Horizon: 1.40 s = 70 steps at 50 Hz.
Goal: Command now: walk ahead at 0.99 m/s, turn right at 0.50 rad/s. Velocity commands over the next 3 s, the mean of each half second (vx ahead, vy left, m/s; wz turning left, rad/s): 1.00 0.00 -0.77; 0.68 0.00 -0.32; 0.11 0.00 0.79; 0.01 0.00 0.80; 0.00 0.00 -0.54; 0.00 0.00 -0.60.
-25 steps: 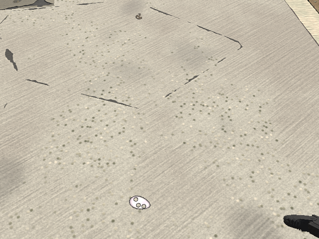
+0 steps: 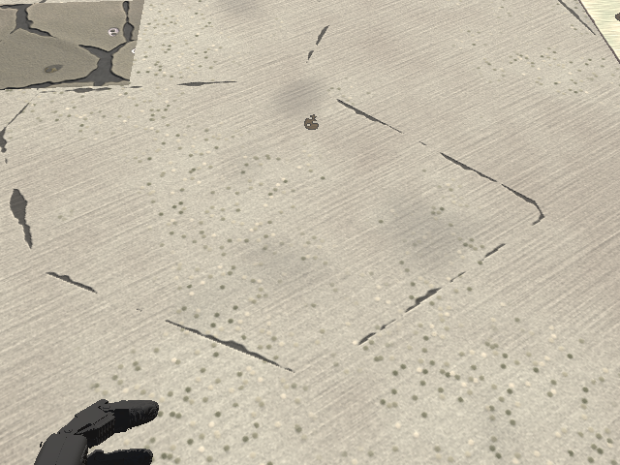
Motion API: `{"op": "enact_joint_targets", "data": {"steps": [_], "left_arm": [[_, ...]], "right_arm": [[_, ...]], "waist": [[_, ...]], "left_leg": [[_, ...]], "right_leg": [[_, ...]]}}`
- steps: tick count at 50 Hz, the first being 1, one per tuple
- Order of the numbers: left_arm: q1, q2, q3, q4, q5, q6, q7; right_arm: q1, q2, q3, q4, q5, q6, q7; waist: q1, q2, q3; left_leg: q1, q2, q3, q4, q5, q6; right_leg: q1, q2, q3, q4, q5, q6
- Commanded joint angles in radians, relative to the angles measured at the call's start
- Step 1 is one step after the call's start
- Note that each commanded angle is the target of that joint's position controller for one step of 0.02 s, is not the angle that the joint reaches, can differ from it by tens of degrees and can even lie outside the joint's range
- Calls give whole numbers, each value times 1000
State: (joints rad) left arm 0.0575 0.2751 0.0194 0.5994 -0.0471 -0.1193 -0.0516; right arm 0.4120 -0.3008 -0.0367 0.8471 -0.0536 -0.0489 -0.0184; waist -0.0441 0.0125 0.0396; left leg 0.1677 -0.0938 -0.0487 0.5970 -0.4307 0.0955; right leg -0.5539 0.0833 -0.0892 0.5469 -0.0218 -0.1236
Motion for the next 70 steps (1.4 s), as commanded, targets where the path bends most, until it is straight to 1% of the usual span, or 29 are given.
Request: {"op": "enact_joint_targets", "data": {"steps": [1,2,4,8,12,17,20,21,22,23,25,26,29,33,36,39,42,43,44,45,47,49,53,61,63,64,65,68,70], "left_arm": [[543,228,83,94,27,9,2],[490,138,76,69,46,14,19],[381,133,68,54,56,9,15],[295,106,58,52,24,13,22],[332,127,68,85,10,20,50],[417,131,78,142,-12,31,60],[361,164,88,124,25,60,58],[334,85,61,85,68,64,55],[553,-55,10,48,-1,52,44],[489,41,14,70,-35,62,61],[261,121,36,43,9,65,65],[197,108,38,18,27,62,56],[196,42,33,-14,-7,95,38],[133,36,18,-59,12,102,21],[-8,12,1,-89,42,64,0],[-47,63,21,-108,44,30,-24],[270,187,76,-17,80,39,9],[344,278,81,0,112,48,33],[343,239,58,-36,134,45,27],[308,201,62,-42,107,58,26],[177,135,46,1,63,52,32],[97,100,43,11,71,51,35],[-35,118,62,29,77,48,53],[-72,155,88,81,20,94,70],[-10,107,82,118,13,113,64],[41,94,79,98,57,128,64],[-12,94,75,56,75,133,73],[-57,136,88,75,57,119,92],[-71,143,93,81,63,110,91]], "right_arm": [[35,-30,15,-153,49,-52,17],[-93,-120,6,-172,85,-86,32],[-264,-104,14,-225,63,-123,38],[-225,-78,9,-230,32,-109,28],[-469,-13,32,-336,16,-113,29],[-528,-85,-14,-376,74,-114,16],[-232,-172,-68,-340,94,-115,0],[41,-215,-80,-300,93,-97,-14],[64,-292,-85,-250,56,-92,13],[32,-180,-75,-269,59,-82,19],[-60,-108,-58,-247,50,-64,10],[-81,-98,-55,-225,35,-60,12],[-138,-26,-38,-172,46,-70,22],[-206,-81,-51,-145,54,-79,20],[-138,-117,-48,-106,56,-83,17],[-28,-233,-63,-45,84,-70,19],[-45,-233,-47,-28,89,-45,15],[34,-99,-10,-57,44,-47,21],[227,-65,15,-6,82,-51,30],[118,-204,-28,-9,99,-44,27],[-36,-132,-22,-73,96,-14,2],[25,-95,-30,-57,87,40,-6],[-14,-43,-32,-114,74,95,-18],[-121,-113,-72,-189,63,124,38],[-56,-170,-104,-177,47,117,24],[-66,-310,-136,-211,55,106,8],[-73,-329,-126,-240,20,67,22],[-168,-233,-108,-265,67,24,26],[-221,-189,-93,-297,71,45,-5]], "waist": [[153,-432,-459],[205,-230,-330],[127,84,-91],[5,26,35],[87,-28,123],[113,-101,47],[-82,-133,-184],[-179,-63,-383],[-24,482,-582],[-67,403,-472],[-87,63,-164],[-65,15,-77],[15,76,-11],[61,39,78],[20,-72,144],[43,-5,80],[254,70,-129],[194,-172,-313],[156,-269,-647],[193,-105,-638],[110,-41,-298],[28,-86,-201],[-28,-118,-122],[-27,-90,-107],[-38,66,-66],[11,390,16],[18,351,-90],[37,88,-114],[56,106,-153]], "left_leg": [[-888,-30,-103,974,-78,-113],[-983,36,-152,938,26,-60],[-931,91,-130,762,103,-23],[-840,147,-102,511,129,-88],[-626,100,-5,92,466,-142],[-432,67,-74,-131,597,-147],[-131,102,-60,-82,393,-93],[197,277,-218,31,174,-41],[494,558,-839,-188,-202,155],[408,512,-906,-279,-461,115],[102,421,-537,-293,-81,44],[-33,389,-422,-309,86,45],[-196,351,-215,-368,218,42],[-321,342,3,-453,386,42],[-449,268,130,-479,662,25],[-269,314,104,-421,1007,41],[-282,259,95,68,1141,-42],[-542,115,95,521,174,-107],[-693,15,-136,877,-260,-137],[-673,83,-175,870,-211,-142],[-804,169,-56,733,-115,-171],[-673,208,-28,705,-57,-196],[-616,249,12,506,42,-205],[-484,195,117,116,244,-83],[-387,162,50,-47,413,-5],[-335,337,-319,-199,788,119],[-297,410,-606,-273,583,261],[-265,346,-468,-287,359,154],[-300,297,-399,-265,424,108]], "right_leg": [[1158,-364,929,-137,-572,-309],[1081,-344,970,-255,-687,-249],[726,-277,800,-313,-436,-198],[416,-157,598,-368,-181,-212],[98,-55,451,-398,-76,-133],[263,-93,541,-305,-104,-50],[374,-83,501,118,313,25],[202,-50,441,462,136,43],[-130,44,343,823,-555,79],[-258,-69,293,918,-470,74],[-284,-135,212,875,-332,74],[-256,-168,204,827,-299,71],[-217,-247,200,780,-302,63],[-250,-273,180,654,-122,88],[-21,-166,84,274,96,73],[128,-54,31,72,102,36],[564,-85,83,-54,313,-25],[921,-385,335,134,965,-102],[1123,-632,692,98,1043,-297],[974,-541,569,29,919,-248],[694,-447,361,-68,683,-169],[423,-411,238,-182,492,-149],[214,-422,68,-298,270,-141],[326,-433,-84,-168,-22,-23],[268,-336,-143,106,-199,82],[20,-165,-182,447,-611,186],[-126,-48,60,655,-697,201],[-194,-91,202,639,-448,134],[-112,-84,218,560,-358,138]]}}
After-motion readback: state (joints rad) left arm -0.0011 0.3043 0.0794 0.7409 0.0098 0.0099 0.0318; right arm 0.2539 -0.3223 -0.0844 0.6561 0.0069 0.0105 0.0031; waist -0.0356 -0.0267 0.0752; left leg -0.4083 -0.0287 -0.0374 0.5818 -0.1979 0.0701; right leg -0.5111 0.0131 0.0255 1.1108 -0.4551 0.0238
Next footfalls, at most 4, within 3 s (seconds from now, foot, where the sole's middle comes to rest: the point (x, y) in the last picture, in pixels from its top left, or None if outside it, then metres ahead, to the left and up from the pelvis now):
0.42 left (277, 373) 0.66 0.07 -0.74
0.84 right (457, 290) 0.86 -0.38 -0.74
1.26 left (364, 241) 1.02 -0.16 -0.74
1.76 right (440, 232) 1.04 -0.37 -0.74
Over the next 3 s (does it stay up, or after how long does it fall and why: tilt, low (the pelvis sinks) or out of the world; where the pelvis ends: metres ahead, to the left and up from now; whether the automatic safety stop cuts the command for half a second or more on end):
stays up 1.02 -0.29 0.03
